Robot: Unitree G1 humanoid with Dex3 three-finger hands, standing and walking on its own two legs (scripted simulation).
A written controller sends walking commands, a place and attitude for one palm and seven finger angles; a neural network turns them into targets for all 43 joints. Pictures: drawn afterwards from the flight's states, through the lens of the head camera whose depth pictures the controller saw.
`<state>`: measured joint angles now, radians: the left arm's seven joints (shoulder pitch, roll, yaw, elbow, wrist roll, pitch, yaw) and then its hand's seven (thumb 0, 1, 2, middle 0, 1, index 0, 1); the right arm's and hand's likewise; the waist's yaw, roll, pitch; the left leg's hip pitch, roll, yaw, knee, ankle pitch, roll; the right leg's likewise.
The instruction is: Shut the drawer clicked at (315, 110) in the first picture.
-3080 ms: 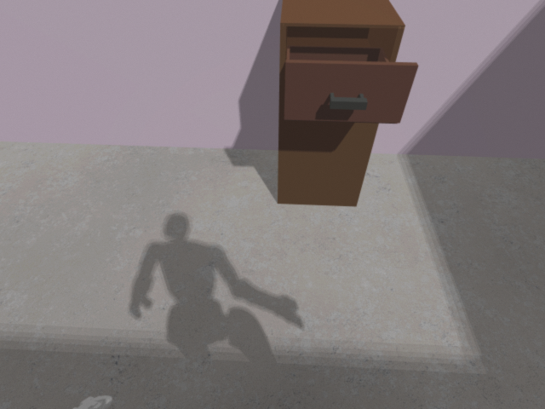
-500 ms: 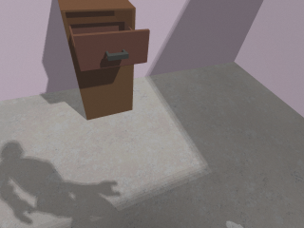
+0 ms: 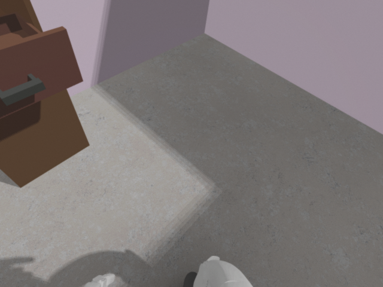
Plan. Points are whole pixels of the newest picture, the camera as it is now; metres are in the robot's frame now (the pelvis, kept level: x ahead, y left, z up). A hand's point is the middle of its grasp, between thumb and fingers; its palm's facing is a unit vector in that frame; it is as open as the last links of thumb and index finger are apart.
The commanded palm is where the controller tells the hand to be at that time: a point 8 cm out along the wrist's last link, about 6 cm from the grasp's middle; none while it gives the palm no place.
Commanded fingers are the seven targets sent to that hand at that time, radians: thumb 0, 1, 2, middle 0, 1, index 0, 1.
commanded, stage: walk to a spot facing it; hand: left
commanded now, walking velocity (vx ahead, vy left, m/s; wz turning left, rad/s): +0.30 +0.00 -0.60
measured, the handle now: (19, 87) +0.58 +0.47 +0.01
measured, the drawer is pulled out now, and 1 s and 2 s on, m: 0.28 0.28 0.28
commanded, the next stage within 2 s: none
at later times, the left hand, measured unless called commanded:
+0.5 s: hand (93, 228) +0.27 +0.24 -0.16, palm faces -0.16 -0.96 -0.24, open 7.3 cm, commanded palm none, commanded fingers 0.00 0.90 0.90 -0.20 -0.30 -0.20 -0.30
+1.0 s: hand (162, 133) +0.58 +0.09 -0.15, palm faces -0.58 -0.76 -0.27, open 7.3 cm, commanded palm none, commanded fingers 0.00 0.90 0.90 -0.20 -0.30 -0.20 -0.30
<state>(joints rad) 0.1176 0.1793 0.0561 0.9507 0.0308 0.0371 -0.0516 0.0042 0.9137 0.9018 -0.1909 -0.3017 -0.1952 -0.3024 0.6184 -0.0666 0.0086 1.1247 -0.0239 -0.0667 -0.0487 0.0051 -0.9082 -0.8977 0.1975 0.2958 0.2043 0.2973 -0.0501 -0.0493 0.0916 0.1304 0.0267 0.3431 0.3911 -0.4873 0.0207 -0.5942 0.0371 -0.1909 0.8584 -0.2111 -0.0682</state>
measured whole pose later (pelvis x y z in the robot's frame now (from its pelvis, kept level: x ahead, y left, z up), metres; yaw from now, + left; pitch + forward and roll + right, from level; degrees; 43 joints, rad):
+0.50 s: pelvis +0.24 +0.04 +0.00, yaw -17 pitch +3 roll +0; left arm 0.39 0.21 0.07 0.96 0.02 -0.05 0.00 0.00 0.91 0.90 -0.20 -0.30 -0.20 -0.30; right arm 0.06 -0.21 -0.05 0.84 -0.02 -0.05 0.00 0.01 -0.93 -0.90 0.19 0.30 0.20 0.30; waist 0.08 0.00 0.05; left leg -0.50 0.10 0.06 0.65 -0.22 -0.07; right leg -0.11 0.07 0.10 0.51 -0.43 -0.04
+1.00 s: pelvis +0.35 +0.00 -0.01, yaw -37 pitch +0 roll +0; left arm 0.13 0.23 0.08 0.85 0.03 0.01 -0.03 0.00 0.91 0.90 -0.19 -0.30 -0.20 -0.30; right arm 0.28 -0.26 -0.09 0.93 -0.03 0.02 -0.01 0.00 -0.92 -0.90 0.20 0.30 0.20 0.30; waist -0.03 0.04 0.09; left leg -0.25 0.23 0.31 0.87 -0.50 -0.07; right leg -0.42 -0.03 -0.12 0.70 -0.28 -0.03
